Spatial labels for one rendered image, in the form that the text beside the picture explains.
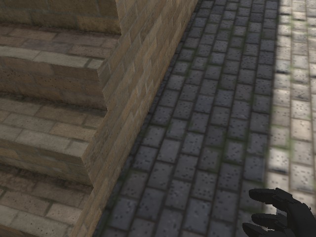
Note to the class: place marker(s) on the right robot hand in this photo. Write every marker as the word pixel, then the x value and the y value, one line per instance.
pixel 298 222

